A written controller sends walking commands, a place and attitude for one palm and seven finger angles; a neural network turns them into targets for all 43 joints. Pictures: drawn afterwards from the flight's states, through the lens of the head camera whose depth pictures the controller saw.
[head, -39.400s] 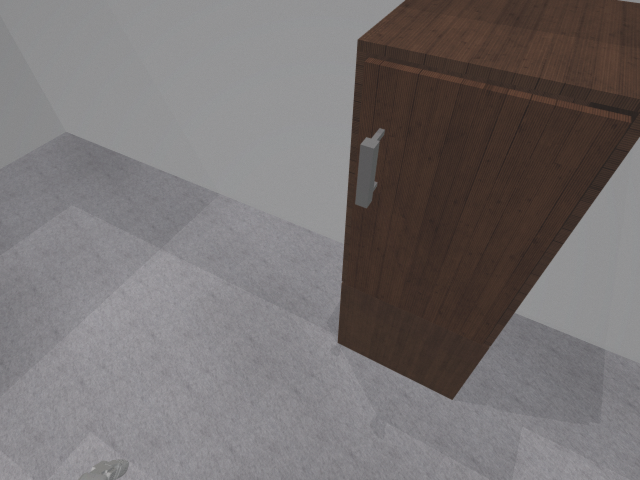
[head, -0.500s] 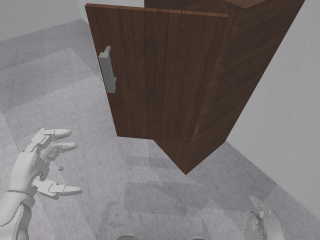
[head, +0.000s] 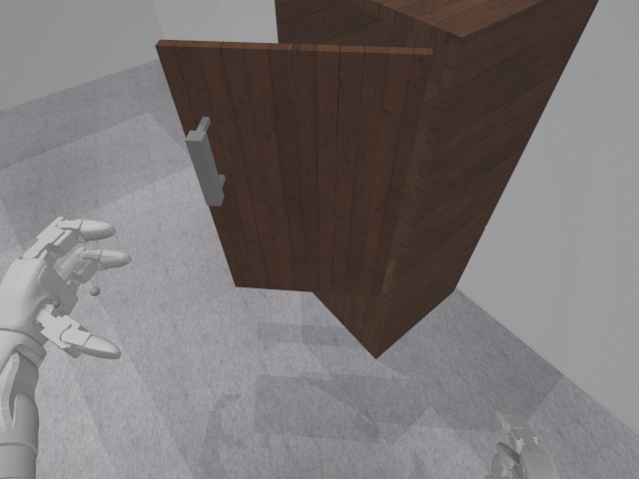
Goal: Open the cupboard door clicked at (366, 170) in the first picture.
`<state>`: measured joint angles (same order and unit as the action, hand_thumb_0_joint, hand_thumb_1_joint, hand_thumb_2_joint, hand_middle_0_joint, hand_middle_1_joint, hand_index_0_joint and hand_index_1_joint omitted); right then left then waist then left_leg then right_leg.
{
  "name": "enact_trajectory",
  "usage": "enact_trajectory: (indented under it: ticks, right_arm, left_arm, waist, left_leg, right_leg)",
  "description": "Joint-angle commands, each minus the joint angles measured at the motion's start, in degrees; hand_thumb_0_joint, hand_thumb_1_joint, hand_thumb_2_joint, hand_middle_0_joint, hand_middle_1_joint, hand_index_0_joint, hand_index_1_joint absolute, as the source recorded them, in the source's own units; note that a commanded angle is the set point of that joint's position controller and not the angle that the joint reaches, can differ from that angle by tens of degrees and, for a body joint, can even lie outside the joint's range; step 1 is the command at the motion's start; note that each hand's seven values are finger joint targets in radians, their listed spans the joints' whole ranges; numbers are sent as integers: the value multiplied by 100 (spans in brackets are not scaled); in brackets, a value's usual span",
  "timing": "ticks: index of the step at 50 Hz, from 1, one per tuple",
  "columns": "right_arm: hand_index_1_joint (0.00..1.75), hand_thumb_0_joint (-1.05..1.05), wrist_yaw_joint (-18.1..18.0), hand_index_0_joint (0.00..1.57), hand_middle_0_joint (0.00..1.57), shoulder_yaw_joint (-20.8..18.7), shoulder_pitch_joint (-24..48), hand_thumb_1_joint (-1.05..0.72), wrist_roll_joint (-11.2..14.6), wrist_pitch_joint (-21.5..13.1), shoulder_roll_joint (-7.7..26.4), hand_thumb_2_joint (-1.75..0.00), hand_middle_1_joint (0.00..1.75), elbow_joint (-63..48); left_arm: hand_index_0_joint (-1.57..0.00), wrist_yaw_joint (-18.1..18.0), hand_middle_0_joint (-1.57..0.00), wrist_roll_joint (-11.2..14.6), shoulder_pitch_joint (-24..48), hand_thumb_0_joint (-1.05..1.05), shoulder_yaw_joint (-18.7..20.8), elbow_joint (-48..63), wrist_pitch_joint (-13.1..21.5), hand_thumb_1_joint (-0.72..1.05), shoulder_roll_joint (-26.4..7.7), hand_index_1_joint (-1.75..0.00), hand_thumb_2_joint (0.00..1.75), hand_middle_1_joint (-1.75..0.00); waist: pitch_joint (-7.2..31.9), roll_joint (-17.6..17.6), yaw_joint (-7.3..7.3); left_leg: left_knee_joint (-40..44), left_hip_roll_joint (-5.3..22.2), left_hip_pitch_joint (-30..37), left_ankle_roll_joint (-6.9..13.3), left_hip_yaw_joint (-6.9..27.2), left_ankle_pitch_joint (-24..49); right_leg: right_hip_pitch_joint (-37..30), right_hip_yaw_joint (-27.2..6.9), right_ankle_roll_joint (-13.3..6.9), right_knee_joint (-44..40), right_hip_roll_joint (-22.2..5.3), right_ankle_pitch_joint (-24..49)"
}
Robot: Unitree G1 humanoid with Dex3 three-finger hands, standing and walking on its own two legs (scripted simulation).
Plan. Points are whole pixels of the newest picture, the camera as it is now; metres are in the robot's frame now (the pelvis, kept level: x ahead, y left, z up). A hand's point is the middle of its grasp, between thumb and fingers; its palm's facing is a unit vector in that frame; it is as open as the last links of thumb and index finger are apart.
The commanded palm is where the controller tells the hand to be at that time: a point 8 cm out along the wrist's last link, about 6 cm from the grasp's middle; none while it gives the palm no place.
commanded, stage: raise the hand with hooked fingers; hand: left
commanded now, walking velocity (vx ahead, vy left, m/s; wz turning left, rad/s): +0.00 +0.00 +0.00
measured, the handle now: (210, 162) +0.55 +0.21 +0.07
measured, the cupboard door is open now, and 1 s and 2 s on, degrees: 46 46 46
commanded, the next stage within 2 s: move the hooked fingers beside the handle in 0.44 s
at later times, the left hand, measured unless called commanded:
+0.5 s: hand (98, 298) +0.29 +0.27 +0.10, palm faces +0.02 -1.00 -0.03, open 14.0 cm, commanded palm +0.26 +0.32 +0.10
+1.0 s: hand (125, 256) +0.35 +0.27 +0.09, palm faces +0.00 -1.00 -0.03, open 14.0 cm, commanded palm +0.32 +0.32 +0.09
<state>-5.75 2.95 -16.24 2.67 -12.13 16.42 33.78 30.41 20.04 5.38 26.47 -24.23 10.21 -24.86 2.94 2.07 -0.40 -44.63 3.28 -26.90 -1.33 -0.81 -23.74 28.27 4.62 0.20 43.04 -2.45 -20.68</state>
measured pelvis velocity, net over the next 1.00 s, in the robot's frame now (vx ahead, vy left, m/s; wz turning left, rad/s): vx -0.01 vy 0.00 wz -0.02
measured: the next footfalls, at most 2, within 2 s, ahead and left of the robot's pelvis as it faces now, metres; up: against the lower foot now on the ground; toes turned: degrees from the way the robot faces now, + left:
none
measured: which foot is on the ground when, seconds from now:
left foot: down 0.00-1.00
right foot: down 0.00-1.00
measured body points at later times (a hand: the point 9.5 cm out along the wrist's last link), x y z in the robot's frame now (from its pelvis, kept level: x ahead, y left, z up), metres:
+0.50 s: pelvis -0.01 +0.00 +0.00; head +0.02 -0.01 +0.45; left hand +0.28 +0.33 +0.10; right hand +0.15 -0.25 -0.08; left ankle -0.01 +0.13 -0.71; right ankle +0.01 -0.12 -0.71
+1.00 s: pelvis -0.01 +0.00 +0.00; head +0.04 +0.00 +0.45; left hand +0.34 +0.32 +0.10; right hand +0.11 -0.26 -0.09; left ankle -0.01 +0.13 -0.71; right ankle +0.01 -0.12 -0.71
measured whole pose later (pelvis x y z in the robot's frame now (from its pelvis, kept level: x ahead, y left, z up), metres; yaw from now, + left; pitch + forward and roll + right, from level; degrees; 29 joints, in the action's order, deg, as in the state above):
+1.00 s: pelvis -0.01 +0.00 +0.00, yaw -1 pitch +8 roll +0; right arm -5.2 2.6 -18.2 2.4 -8.7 16.6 33.7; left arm 28.8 16.0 18.9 26.3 -39.2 13.6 -26.5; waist 2.7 0.9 1.7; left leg -44.3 3.2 -29.0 -1.1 -2.0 -22.7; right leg 31.1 3.3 0.3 43.1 -2.4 -19.4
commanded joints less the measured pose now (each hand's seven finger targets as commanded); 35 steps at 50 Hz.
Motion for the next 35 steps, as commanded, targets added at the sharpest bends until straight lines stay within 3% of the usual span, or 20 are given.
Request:
enact_trajectory:
  ticks: [1, 5, 9, 10, 13, 15, 18, 20, 22, 25, 27, 28, 30, 34, 35]
  right_arm:
    - [30, 0, -33, 20, 20, -383, 186, -90, 6, -291, 774, -90, 30, -873]
    - [30, 0, -5, 20, 20, -408, 193, -90, -13, -239, 800, -90, 30, -923]
    - [30, 0, -16, 20, 20, -421, 191, -90, -11, -233, 745, -90, 30, -937]
    - [30, 0, -14, 20, 20, -409, 183, -90, -41, -225, 759, -90, 30, -927]
    - [30, 0, -44, 20, 20, -397, 215, -90, -8, -234, 724, -90, 30, -901]
    - [30, 0, -64, 20, 20, -385, 208, -90, -16, -230, 756, -90, 30, -892]
    - [30, 0, -86, 20, 20, -385, 227, -90, 4, -250, 736, -90, 30, -872]
    - [30, 0, -91, 20, 20, -361, 217, -90, -12, -244, 777, -90, 30, -890]
    - [30, 0, -91, 20, 20, -362, 231, -90, 0, -251, 756, -90, 30, -874]
    - [30, 0, -88, 20, 20, -349, 237, -90, 0, -267, 770, -90, 30, -882]
    - [30, 0, -86, 20, 20, -349, 245, -90, -4, -269, 759, -90, 30, -888]
    - [30, 0, -98, 20, 20, -338, 246, -90, 3, -263, 753, -90, 30, -855]
    - [30, 0, -135, 20, 20, -320, 208, -90, -3, -250, 766, -90, 30, -780]
    - [30, 0, -181, 20, 20, -326, 129, -90, 8, -248, 769, -90, 30, -680]
    - [30, 0, -178, 20, 20, -330, 94, -90, -6, -229, 779, -90, 30, -671]
  left_arm:
    - [-30, 109, -30, 219, 919, 0, 438, 830, 275, -50, -1353, -120, 30, -120]
    - [-30, 33, -30, 197, 1052, 0, 573, 932, 360, -50, -1539, -120, 30, -120]
    - [-30, -106, -30, 140, 1170, 0, 632, 1275, 558, -50, -1592, -120, 30, -120]
    - [-30, -124, -30, 151, 1212, 0, 689, 1300, 585, -50, -1682, -120, 30, -120]
    - [-30, -147, -30, 99, 1237, 0, 558, 1265, 616, -50, -1528, -120, 30, -120]
    - [-30, -129, -30, 119, 1234, 0, 541, 1110, 575, -50, -1532, -120, 30, -120]
    - [-30, -60, -30, 132, 1252, 0, 482, 1113, 538, -50, -1459, -120, 30, -120]
    - [-30, -27, -30, 155, 1251, 0, 487, 957, 496, -50, -1494, -120, 30, -120]
    - [-30, 11, -30, 144, 1332, 0, 445, 999, 497, -50, -1446, -120, 30, -120]
    - [-30, 16, -30, 165, 1321, 0, 412, 920, 481, -50, -1431, -120, 30, -120]
    - [-30, 19, -30, 125, 1373, 0, 454, 951, 491, -50, -1470, -120, 30, -120]
    - [-30, 6, -30, 97, 1605, 0, 378, 918, 486, -50, -1441, -120, 30, -120]
    - [-30, -27, -30, 60, 2263, 0, 194, 823, 513, -50, -1402, -120, 30, -120]
    - [-30, -84, -30, -106, 2736, 0, 0, 477, 557, -50, -1356, -120, 30, -120]
    - [-30, -96, -30, -122, 2835, 0, -11, 473, 581, -50, -1392, -120, 30, -120]
  waist:
    - [1296, -148, -28]
    - [1180, -167, -45]
    - [1436, 261, -49]
    - [1432, 122, -49]
    - [1297, 392, -8]
    - [1146, 84, 10]
    - [1238, 311, 11]
    - [1143, -8, 13]
    - [1237, 203, 18]
    - [1089, -2, 18]
    - [1243, 111, -1]
    - [1157, 241, 60]
    - [963, 82, 191]
    - [1162, 280, 235]
    - [1258, 179, 227]
  left_leg:
    - [604, -361, 262, 229, -22, 1830]
    - [614, -358, 183, 232, -42, 1662]
    - [674, -372, 349, 229, -57, 1656]
    - [657, -354, 349, 241, -43, 1700]
    - [729, -358, 394, 227, -39, 1567]
    - [758, -336, 349, 237, 1, 1473]
    - [778, -356, 433, 228, -19, 1468]
    - [770, -338, 338, 230, 11, 1424]
    - [778, -353, 400, 221, 5, 1439]
    - [784, -334, 374, 221, 40, 1377]
    - [791, -352, 391, 214, 37, 1443]
    - [784, -350, 400, 204, 30, 1378]
    - [796, -326, 385, 201, 96, 1197]
    - [792, -346, 459, 195, 111, 1101]
    - [769, -329, 510, 202, 123, 1188]
  right_leg:
    - [-1026, -253, -90, -578, 227, 1888]
    - [-957, -312, -94, -614, 230, 1656]
    - [-1015, -314, -96, -623, 229, 1595]
    - [-1071, -321, -109, -594, 242, 1652]
    - [-927, -279, -117, -637, 252, 1476]
    - [-886, -257, -115, -662, 272, 1357]
    - [-886, -259, -110, -684, 253, 1382]
    - [-881, -250, -113, -670, 276, 1326]
    - [-845, -239, -112, -666, 268, 1359]
    - [-788, -218, -122, -669, 293, 1257]
    - [-849, -212, -124, -629, 277, 1340]
    - [-714, -198, -121, -637, 280, 1271]
    - [-520, -180, -126, -658, 303, 1038]
    - [-410, -189, -132, -648, 269, 918]
    - [-469, -185, -149, -615, 287, 991]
